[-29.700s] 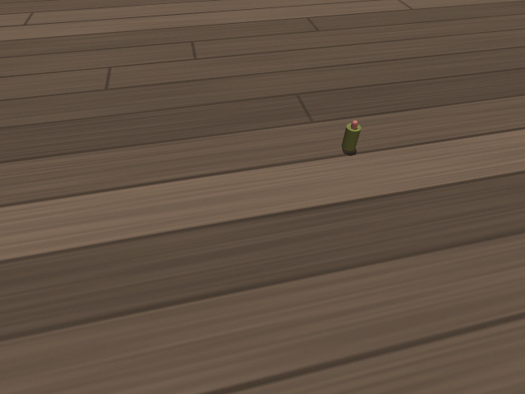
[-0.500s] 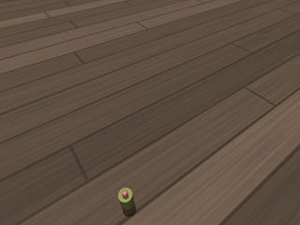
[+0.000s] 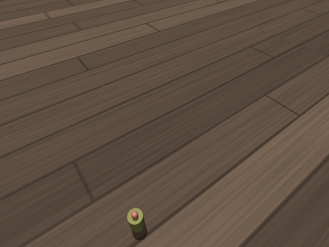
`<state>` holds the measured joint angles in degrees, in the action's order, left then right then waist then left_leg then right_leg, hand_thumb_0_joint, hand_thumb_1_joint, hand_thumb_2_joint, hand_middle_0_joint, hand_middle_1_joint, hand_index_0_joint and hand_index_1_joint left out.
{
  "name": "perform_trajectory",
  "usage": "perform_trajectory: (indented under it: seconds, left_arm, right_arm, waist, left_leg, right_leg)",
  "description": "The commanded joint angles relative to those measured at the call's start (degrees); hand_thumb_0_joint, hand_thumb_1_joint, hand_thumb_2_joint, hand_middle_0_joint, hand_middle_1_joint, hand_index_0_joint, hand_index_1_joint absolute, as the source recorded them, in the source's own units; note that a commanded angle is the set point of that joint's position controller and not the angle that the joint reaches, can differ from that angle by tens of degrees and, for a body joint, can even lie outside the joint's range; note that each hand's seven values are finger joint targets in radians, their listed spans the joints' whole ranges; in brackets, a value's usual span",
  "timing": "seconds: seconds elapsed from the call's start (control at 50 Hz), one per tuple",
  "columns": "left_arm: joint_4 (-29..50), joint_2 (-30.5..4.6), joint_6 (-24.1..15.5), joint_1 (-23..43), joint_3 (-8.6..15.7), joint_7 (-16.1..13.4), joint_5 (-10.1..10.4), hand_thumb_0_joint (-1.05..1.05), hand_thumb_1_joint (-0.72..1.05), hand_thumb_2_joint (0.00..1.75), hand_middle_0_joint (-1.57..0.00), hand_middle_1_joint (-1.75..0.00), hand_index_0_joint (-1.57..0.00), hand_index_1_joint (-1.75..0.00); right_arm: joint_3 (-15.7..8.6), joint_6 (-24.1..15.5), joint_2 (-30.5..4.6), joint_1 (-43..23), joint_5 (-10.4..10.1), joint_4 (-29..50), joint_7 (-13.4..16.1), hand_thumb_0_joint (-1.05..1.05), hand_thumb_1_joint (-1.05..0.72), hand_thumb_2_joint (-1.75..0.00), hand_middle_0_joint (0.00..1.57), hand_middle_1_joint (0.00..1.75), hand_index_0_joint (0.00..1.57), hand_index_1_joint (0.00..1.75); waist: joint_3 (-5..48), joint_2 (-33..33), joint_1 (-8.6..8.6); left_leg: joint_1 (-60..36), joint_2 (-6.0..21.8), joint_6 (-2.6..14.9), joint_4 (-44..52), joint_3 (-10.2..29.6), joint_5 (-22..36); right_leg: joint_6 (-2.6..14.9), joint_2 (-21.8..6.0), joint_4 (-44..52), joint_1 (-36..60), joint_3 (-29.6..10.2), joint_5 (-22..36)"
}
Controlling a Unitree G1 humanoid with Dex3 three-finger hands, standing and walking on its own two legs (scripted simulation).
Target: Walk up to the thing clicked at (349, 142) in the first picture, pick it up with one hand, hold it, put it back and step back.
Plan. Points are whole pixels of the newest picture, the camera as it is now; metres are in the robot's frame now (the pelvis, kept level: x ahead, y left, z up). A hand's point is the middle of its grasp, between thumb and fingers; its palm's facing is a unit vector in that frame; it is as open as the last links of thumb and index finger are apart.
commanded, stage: stand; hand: left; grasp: from the side
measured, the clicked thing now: (136, 219) +0.41 +0.16 -0.69
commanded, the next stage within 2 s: step back in 0.60 s
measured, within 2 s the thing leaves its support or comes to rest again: neither
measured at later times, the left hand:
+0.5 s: hand out of the picture +0.09 +0.24 -0.15, palm faces -0.01 -0.94 -0.34, open 7.4 cm
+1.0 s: hand out of the picture +0.10 +0.31 -0.18, palm faces +0.00 -0.93 -0.36, open 7.4 cm
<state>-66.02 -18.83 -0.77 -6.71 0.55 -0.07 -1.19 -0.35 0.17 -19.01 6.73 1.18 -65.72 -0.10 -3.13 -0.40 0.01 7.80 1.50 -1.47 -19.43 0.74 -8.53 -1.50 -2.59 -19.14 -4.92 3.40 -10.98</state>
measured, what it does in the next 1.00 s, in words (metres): lifts its right foot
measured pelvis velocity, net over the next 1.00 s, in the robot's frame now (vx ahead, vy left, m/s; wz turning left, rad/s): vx -0.05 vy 0.04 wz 0.03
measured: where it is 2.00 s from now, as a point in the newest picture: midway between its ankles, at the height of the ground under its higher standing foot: outside the picture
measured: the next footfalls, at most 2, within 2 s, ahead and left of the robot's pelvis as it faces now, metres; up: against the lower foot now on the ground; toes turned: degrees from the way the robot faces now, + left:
right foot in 1.26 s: -0.08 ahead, -0.09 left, +0.00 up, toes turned +0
left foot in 1.60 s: -0.15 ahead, +0.16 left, +0.00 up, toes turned -2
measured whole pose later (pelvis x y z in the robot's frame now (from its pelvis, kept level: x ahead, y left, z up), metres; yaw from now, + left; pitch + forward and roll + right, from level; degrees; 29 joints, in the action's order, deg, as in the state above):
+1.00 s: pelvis -0.05 +0.04 -0.02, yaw +2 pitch -1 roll -1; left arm -52.0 -23.4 3.6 0.2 3.9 -1.9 0.1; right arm -3.2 2.5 -20.9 9.3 1.7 -54.1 -0.4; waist -12.3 3.3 -1.9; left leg 18.2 -2.0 2.2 -36.7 1.3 -17.4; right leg 1.7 4.2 -60.5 -25.9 -8.8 -31.6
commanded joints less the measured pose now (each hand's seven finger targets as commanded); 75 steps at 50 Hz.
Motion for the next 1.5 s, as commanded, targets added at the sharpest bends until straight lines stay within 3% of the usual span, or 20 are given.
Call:
perform_trajectory:
  seconds: [0.0, 0.28, 0.56, 0.58, 0.64, 0.72, 0.78, 0.82, 0.84, 0.86, 0.88, 0.96, 1.1, 1.22, 1.24, 1.26, 1.28, 1.3, 1.36, 1.48]
  left_arm:
    - [3.46, -12.08, -0.92, 2.05, 2.14, -0.86, 0.08, 0.00, 0.90, 0.90, -0.20, -0.30, -0.20, -0.30]
    - [4.18, -12.25, -1.04, 1.87, 2.22, -0.93, 0.47, 0.00, 0.90, 0.90, -0.20, -0.30, -0.20, -0.30]
    - [4.31, -12.43, -1.01, 1.91, 2.13, -0.80, 0.30, 0.00, 0.90, 0.90, -0.20, -0.30, -0.20, -0.30]
    - [5.38, -17.21, -0.37, 2.36, 5.30, -0.84, 1.66, 0.00, 0.90, 0.90, -0.20, -0.30, -0.20, -0.30]
    - [8.48, -17.18, 0.17, 1.73, 6.22, -1.08, 1.75, 0.00, 0.90, 0.90, -0.20, -0.30, -0.20, -0.30]
    - [14.65, -18.51, 0.93, 7.91, 6.92, -1.26, -0.43, 0.00, 0.90, 0.90, -0.20, -0.30, -0.20, -0.30]
    - [17.00, -17.47, 1.24, 10.21, 6.38, -1.62, -0.60, 0.00, 0.90, 0.90, -0.20, -0.30, -0.20, -0.30]
    - [17.87, -16.46, 2.20, 10.10, 5.76, -1.42, 0.32, 0.00, 0.90, 0.90, -0.20, -0.30, -0.20, -0.30]
    - [18.12, -13.37, 3.04, 6.93, 5.32, -1.21, 1.13, 0.00, 0.90, 0.90, -0.20, -0.30, -0.20, -0.30]
    - [18.81, -10.11, 3.51, 4.25, 4.98, -1.42, 1.73, 0.00, 0.90, 0.90, -0.20, -0.30, -0.20, -0.30]
    - [18.27, -11.90, 3.85, 3.15, 5.46, -2.11, 1.37, 0.00, 0.90, 0.90, -0.20, -0.30, -0.20, -0.30]
    - [16.66, -13.66, 3.78, 0.42, 5.42, -2.70, 1.73, 0.00, 0.90, 0.90, -0.20, -0.30, -0.20, -0.30]
    - [19.63, -13.19, 2.71, 1.51, 6.23, -1.91, 0.65, 0.00, 0.90, 0.90, -0.20, -0.30, -0.20, -0.30]
    - [16.86, -12.13, 1.36, -6.96, 6.74, -0.98, -0.38, 0.00, 0.90, 0.90, -0.20, -0.30, -0.20, -0.30]
    - [17.62, -14.67, 0.97, -7.02, 7.36, -1.00, -1.07, 0.00, 0.90, 0.90, -0.20, -0.30, -0.20, -0.30]
    - [18.91, -20.07, 1.09, -5.05, 8.55, -0.78, -0.47, 0.00, 0.90, 0.90, -0.20, -0.30, -0.20, -0.30]
    - [21.00, -23.55, 1.00, -2.09, 8.98, -0.82, -0.90, 0.00, 0.90, 0.90, -0.20, -0.30, -0.20, -0.30]
    - [22.24, -20.69, 0.75, -0.15, 8.62, -1.01, -0.67, 0.00, 0.90, 0.90, -0.20, -0.30, -0.20, -0.30]
    - [23.47, -15.70, 0.79, 3.38, 7.52, -1.68, -0.45, 0.00, 0.90, 0.90, -0.20, -0.30, -0.20, -0.30]
    - [24.90, -15.31, 1.59, -3.08, 7.26, -2.15, -0.75, 0.00, 0.90, 0.90, -0.20, -0.30, -0.20, -0.30]
  right_arm:
    - [-2.23, -1.24, -11.78, -2.54, -0.35, 3.13, 0.76, 0.00, -0.90, -0.90, 0.20, 0.30, 0.20, 0.30]
    - [-2.08, -1.72, -12.16, -2.85, -0.26, 3.05, 0.94, 0.00, -0.90, -0.90, 0.20, 0.30, 0.20, 0.30]
    - [-2.33, -1.50, -12.20, -3.56, -0.37, 3.16, 0.71, 0.00, -0.90, -0.90, 0.20, 0.30, 0.20, 0.30]
    - [-3.67, -0.46, -15.79, -4.92, -0.89, 5.38, 0.33, 0.00, -0.90, -0.90, 0.20, 0.30, 0.20, 0.30]
    - [-4.11, 0.49, -13.53, -2.35, -1.80, 8.08, 0.16, 0.00, -0.90, -0.90, 0.20, 0.30, 0.20, 0.30]
    - [-5.27, 2.79, -12.93, 2.04, -1.18, 11.57, -0.41, 0.00, -0.90, -0.90, 0.20, 0.30, 0.20, 0.30]
    - [-5.51, 2.62, -13.20, 5.17, -1.55, 12.80, -0.58, 0.00, -0.90, -0.90, 0.20, 0.30, 0.20, 0.30]
    - [-6.02, 1.67, -13.11, 7.62, -0.43, 12.43, -0.34, 0.00, -0.90, -0.90, 0.20, 0.30, 0.20, 0.30]
    - [-6.50, 1.16, -14.83, 5.69, 0.76, 13.41, -0.05, 0.00, -0.90, -0.90, 0.20, 0.30, 0.20, 0.30]
    - [-7.37, 0.48, -19.65, 4.52, 1.77, 14.90, 0.17, 0.00, -0.90, -0.90, 0.20, 0.30, 0.20, 0.30]
    - [-7.99, 0.33, -23.01, 4.04, 0.69, 15.86, 0.26, 0.00, -0.90, -0.90, 0.20, 0.30, 0.20, 0.30]
    - [-6.68, 0.12, -16.80, -1.49, 0.46, 18.51, 1.86, 0.00, -0.90, -0.90, 0.20, 0.30, 0.20, 0.30]
    - [-6.83, 0.34, -16.22, 5.07, 0.23, 19.55, 2.47, 0.00, -0.90, -0.90, 0.20, 0.30, 0.20, 0.30]
    - [-6.06, 1.31, -17.22, -0.34, -0.83, 20.98, 1.77, 0.00, -0.90, -0.90, 0.20, 0.30, 0.20, 0.30]
    - [-5.40, 1.27, -15.27, 0.23, -1.41, 20.89, 1.59, 0.00, -0.90, -0.90, 0.20, 0.30, 0.20, 0.30]
    - [-5.05, 1.20, -13.54, -1.72, -1.74, 21.85, 1.41, 0.00, -0.90, -0.90, 0.20, 0.30, 0.20, 0.30]
    - [-5.79, 1.63, -14.44, -3.09, -1.05, 21.42, 2.08, 0.00, -0.90, -0.90, 0.20, 0.30, 0.20, 0.30]
    - [-5.97, 1.91, -15.26, -1.34, -0.90, 20.19, 2.06, 0.00, -0.90, -0.90, 0.20, 0.30, 0.20, 0.30]
    - [-5.00, 1.17, -13.78, 3.10, -1.79, 18.60, 1.91, 0.00, -0.90, -0.90, 0.20, 0.30, 0.20, 0.30]
    - [-4.68, 0.67, -12.90, 1.69, -0.76, 20.48, 2.00, 0.00, -0.90, -0.90, 0.20, 0.30, 0.20, 0.30]
  waist:
    - [1.75, -0.32, 0.15]
    - [6.26, 0.10, 0.20]
    - [2.62, 0.65, 0.07]
    - [-2.94, 1.07, -0.19]
    - [3.86, 2.99, -0.77]
    - [4.46, 11.47, -1.95]
    - [3.63, 11.69, -2.89]
    - [4.22, 7.21, -3.72]
    - [2.82, -3.20, -1.76]
    - [3.19, -14.02, -0.02]
    - [6.48, -12.15, -1.43]
    - [8.28, -8.98, 1.28]
    - [6.84, -6.14, -2.91]
    - [8.21, -5.97, 0.90]
    - [8.18, -0.91, 0.55]
    - [4.79, 11.91, 1.50]
    - [1.77, 17.01, 2.93]
    - [-0.31, 11.25, 1.51]
    - [1.46, 7.58, -0.74]
    - [5.53, 10.48, 3.03]
  left_leg:
    - [0.66, 5.27, 1.88, 3.86, 4.98, 1.49]
    - [-3.40, 5.99, 1.96, 1.92, 3.85, 13.80]
    - [-1.53, 5.84, 1.80, 3.56, 4.28, 6.83]
    - [3.71, 4.52, 3.68, -3.82, 4.17, 16.17]
    - [3.15, 1.07, 3.67, -14.32, 0.82, 15.10]
    - [7.85, -2.60, 4.77, -34.60, 3.45, -21.81]
    - [10.18, -0.91, 4.98, -27.43, 3.23, -16.68]
    - [7.17, -1.01, 3.71, -9.21, 0.64, -1.00]
    - [6.12, 3.24, 3.46, -2.86, 7.07, 14.83]
    - [0.02, 13.29, 6.92, -1.88, 22.99, 31.89]
    - [0.91, 16.53, 11.83, -3.99, 24.79, 35.75]
    - [-3.60, 10.93, 12.47, -9.25, 13.91, 29.79]
    - [-8.40, 14.00, 16.97, -10.75, 15.12, 30.55]
    - [6.55, 9.60, 10.53, -15.11, 10.20, 11.18]
    - [14.11, 6.92, 7.22, -17.64, 8.68, 2.70]
    - [20.40, -3.83, 3.26, -28.00, 1.97, -12.07]
    - [18.49, -7.14, 1.94, -42.70, 3.91, -27.96]
    - [17.77, -6.89, 1.76, -49.59, 9.61, -26.65]
    - [20.40, -9.02, 1.49, -49.75, 8.72, -20.30]
    - [18.75, -4.60, 0.69, -28.20, 3.41, -21.61]
  right_leg:
    - [1.51, -5.26, 4.64, -1.64, -5.10, -0.21]
    - [1.49, -5.93, 2.25, 1.47, -4.60, 13.06]
    - [1.80, -5.66, 4.44, -0.44, -4.71, 5.04]
    - [2.97, -5.43, -0.57, -3.73, -5.74, 15.57]
    - [7.82, -9.31, -2.15, -2.61, -7.74, 22.57]
    - [16.58, -19.73, -2.80, -10.50, -14.37, 22.05]
    - [12.73, -15.99, -8.54, -8.57, -10.88, 22.11]
    - [8.58, -11.26, -17.79, -7.07, -7.22, 17.93]
    - [5.76, -4.84, -25.79, -9.98, -3.92, 8.11]
    - [3.74, 5.41, -33.50, -21.00, -5.84, -19.63]
    - [3.59, 7.41, -39.73, -19.72, -12.89, -27.60]
    - [3.35, 7.00, -49.53, -24.47, -15.25, -18.98]
    - [0.55, 5.25, -37.39, -23.15, -10.97, -20.34]
    - [3.73, 3.72, -7.66, -3.52, -4.23, -1.30]
    - [5.83, -1.54, -6.23, 0.26, -12.45, 1.09]
    - [13.95, -12.34, -2.39, -4.28, -27.31, 4.52]
    - [21.75, -21.78, 1.24, -14.54, -37.62, 8.13]
    - [21.03, -20.85, 0.65, -16.71, -35.36, 10.57]
    - [14.52, -10.71, -5.94, -8.57, -18.23, 22.22]
    - [14.37, -11.16, -11.36, 3.21, -16.68, 28.56]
